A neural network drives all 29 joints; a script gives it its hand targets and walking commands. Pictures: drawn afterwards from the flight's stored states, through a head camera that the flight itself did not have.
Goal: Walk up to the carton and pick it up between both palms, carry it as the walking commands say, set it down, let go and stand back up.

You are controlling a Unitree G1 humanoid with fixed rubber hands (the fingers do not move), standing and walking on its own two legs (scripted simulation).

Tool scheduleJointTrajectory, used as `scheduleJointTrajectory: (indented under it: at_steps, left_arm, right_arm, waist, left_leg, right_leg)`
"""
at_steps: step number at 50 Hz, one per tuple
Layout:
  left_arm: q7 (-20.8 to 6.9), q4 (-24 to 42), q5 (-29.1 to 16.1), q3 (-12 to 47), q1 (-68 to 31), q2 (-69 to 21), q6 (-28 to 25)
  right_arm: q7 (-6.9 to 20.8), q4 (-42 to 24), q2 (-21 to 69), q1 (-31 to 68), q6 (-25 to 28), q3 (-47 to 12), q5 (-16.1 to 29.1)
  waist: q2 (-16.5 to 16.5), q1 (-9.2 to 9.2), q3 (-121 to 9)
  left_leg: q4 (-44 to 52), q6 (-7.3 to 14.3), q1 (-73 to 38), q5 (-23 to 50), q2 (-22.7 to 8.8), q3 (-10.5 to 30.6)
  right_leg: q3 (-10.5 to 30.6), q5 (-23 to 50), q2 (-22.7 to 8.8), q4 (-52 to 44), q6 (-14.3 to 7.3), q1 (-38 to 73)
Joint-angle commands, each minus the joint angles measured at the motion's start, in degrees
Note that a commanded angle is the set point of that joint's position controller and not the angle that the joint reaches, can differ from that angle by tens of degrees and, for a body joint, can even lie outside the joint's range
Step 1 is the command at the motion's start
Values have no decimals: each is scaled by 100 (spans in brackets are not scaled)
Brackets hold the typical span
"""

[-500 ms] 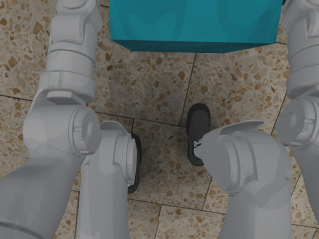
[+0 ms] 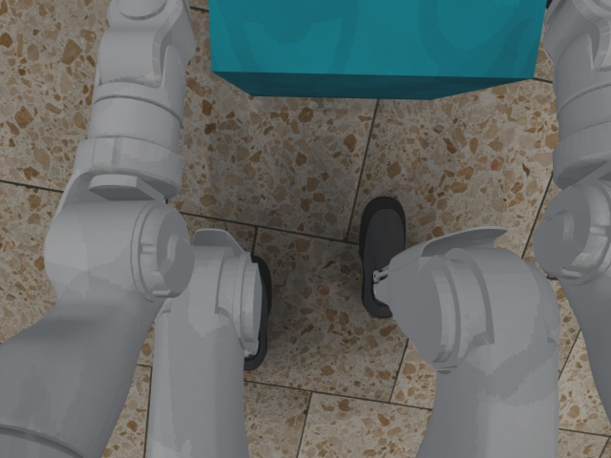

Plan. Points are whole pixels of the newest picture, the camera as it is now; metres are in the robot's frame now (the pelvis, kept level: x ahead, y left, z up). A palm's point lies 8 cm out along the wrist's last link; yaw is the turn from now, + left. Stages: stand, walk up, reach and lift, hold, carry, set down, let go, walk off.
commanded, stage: set down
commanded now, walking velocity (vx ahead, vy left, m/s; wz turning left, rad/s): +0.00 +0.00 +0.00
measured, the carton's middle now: out of the picture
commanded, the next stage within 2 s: none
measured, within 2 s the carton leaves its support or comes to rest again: neither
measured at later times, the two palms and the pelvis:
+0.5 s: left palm out of the picture +0.55 +0.11 -0.17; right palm (571, 1) +0.51 -0.28 -0.17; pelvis -0.01 -0.01 +0.01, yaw +0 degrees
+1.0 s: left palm out of the picture +0.57 +0.12 -0.09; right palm out of the picture +0.52 -0.30 -0.09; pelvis +0.00 -0.01 +0.04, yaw +0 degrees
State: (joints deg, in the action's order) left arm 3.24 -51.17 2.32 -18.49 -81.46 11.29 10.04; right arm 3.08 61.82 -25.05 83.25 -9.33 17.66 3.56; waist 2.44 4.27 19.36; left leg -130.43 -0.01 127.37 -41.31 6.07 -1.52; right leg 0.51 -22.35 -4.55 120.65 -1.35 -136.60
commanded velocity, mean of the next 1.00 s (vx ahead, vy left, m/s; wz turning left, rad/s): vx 0.00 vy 0.00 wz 0.00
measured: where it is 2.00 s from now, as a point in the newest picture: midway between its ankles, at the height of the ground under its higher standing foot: (313, 304)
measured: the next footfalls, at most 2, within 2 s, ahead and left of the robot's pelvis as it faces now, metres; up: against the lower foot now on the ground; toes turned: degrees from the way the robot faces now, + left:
none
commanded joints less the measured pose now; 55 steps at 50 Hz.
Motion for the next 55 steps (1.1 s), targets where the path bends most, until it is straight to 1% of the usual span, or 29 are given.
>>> scheduleJointTrajectory:
  at_steps: [1, 6, 9, 11, 12, 14, 17, 19, 21, 24, 28, 33, 35, 38, 42, 45, 50, 55]
  left_arm:
    - [-934, -301, -277, 1689, -1700, -3292, 127]
    - [-598, -490, -433, 1538, -1567, -2154, -76]
    - [-246, -556, -557, 1335, -1400, -897, -228]
    - [21, -581, -700, 1272, -1284, 17, -343]
    - [129, -597, -787, 1276, -1269, 367, -399]
    - [272, -587, -994, 1319, -1329, 786, -499]
    - [400, -437, -1216, 1367, -1562, 1188, -606]
    - [446, -357, -1292, 1391, -1698, 1389, -636]
    - [457, -353, -1357, 1440, -1771, 1493, -632]
    - [431, -419, -1443, 1516, -1812, 1532, -591]
    - [362, -520, -1557, 1593, -1837, 1537, -539]
    - [305, -491, -1606, 1575, -1892, 1639, -499]
    - [304, -370, -1595, 1534, -1907, 1702, -481]
    - [331, 12, -1546, 1441, -1909, 1784, -421]
    - [370, 356, -1466, 1330, -1766, 1812, -272]
    - [363, 430, -1360, 1199, -1515, 1760, -162]
    - [285, 360, -1136, 938, -1072, 1657, -47]
    - [167, 460, -996, 793, -944, 1616, 41]
  right_arm:
    - [960, -169, 3573, 1625, 18, -1191, 221]
    - [580, 81, 2415, 1427, 254, -1024, 233]
    - [165, 282, 1120, 1161, 449, -772, 226]
    - [-162, 366, 179, 1003, 610, -652, 300]
    - [-305, 391, -143, 972, 684, -634, 358]
    - [-515, 341, -439, 1026, 793, -591, 479]
    - [-652, 108, -643, 1309, 890, -567, 657]
    - [-684, 35, -752, 1439, 910, -588, 774]
    - [-689, 106, -850, 1480, 901, -619, 862]
    - [-680, 238, -1013, 1490, 885, -622, 926]
    - [-650, 326, -1192, 1501, 879, -596, 944]
    - [-587, 241, -1347, 1557, 864, -567, 950]
    - [-563, 105, -1395, 1567, 846, -553, 954]
    - [-537, -316, -1468, 1527, 768, -516, 949]
    - [-502, -741, -1495, 1309, 581, -415, 854]
    - [-449, -932, -1398, 1044, 448, -309, 722]
    - [-327, -1085, -1168, 603, 288, -122, 468]
    - [-218, -1285, -1035, 403, 137, 13, 314]
  waist:
    - [265, 103, -5337]
    - [156, 160, -5489]
    - [32, 184, -5641]
    - [-77, 192, -5827]
    - [-143, 193, -5933]
    - [-266, 195, -6129]
    - [-346, 138, -6458]
    - [-325, 88, -6640]
    - [-251, 75, -6710]
    - [-152, 125, -6646]
    - [-113, 223, -6536]
    - [-132, 229, -6605]
    - [-150, 206, -6795]
    - [-181, 184, -7454]
    - [-233, 222, -7990]
    - [-268, 210, -7954]
    - [-314, 138, -7520]
    - [-297, 134, -7471]
  left_leg:
    - [1706, -63, -1150, 1329, 23, 55]
    - [1723, -146, -1226, 1315, -22, 40]
    - [1748, -202, -1286, 1290, -63, 9]
    - [1762, -219, -1306, 1300, -95, -4]
    - [1763, -216, -1291, 1306, -110, -2]
    - [1762, -194, -1217, 1342, -142, -5]
    - [1724, -181, -1134, 1450, -192, -3]
    - [1707, -183, -1161, 1458, -225, -1]
    - [1694, -188, -1247, 1429, -259, 13]
    - [1690, -188, -1360, 1321, -304, 49]
    - [1687, -189, -1405, 1206, -354, 72]
    - [1678, -189, -1477, 1215, -387, 61]
    - [1684, -182, -1571, 1264, -393, 47]
    - [1746, -167, -1861, 1383, -370, -2]
    - [1914, -151, -2063, 1405, -303, -41]
    - [2101, -142, -1997, 1378, -258, -65]
    - [2512, -129, -1653, 1256, -209, -93]
    - [3006, -119, -1615, 1162, -174, -109]
  right_leg:
    - [-127, 1136, 445, -112, 71, 4466]
    - [-119, 1204, 370, -150, 121, 4759]
    - [-93, 1261, 316, -203, 143, 5018]
    - [-50, 1353, 291, -232, 143, 5238]
    - [-23, 1425, 279, -237, 141, 5375]
    - [32, 1624, 252, -242, 129, 5641]
    - [112, 1931, 216, -181, 89, 5942]
    - [146, 2007, 194, -149, 80, 6079]
    - [159, 1945, 168, -151, 82, 6073]
    - [144, 1733, 126, -185, 82, 5931]
    - [107, 1558, 85, -213, 82, 5834]
    - [71, 1540, 67, -200, 89, 5873]
    - [62, 1600, 69, -194, 90, 5980]
    - [34, 1805, 93, -238, 82, 6371]
    - [-30, 1938, 139, -385, 72, 6688]
    - [-50, 1941, 188, -571, 65, 6660]
    - [-9, 1842, 262, -989, 63, 6529]
    - [36, 1713, 305, -1535, 51, 6636]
